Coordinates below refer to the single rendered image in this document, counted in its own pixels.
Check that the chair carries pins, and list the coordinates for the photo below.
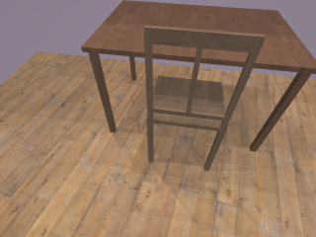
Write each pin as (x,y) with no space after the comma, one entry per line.
(194,103)

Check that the table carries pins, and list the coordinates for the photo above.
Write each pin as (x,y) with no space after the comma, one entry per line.
(122,33)

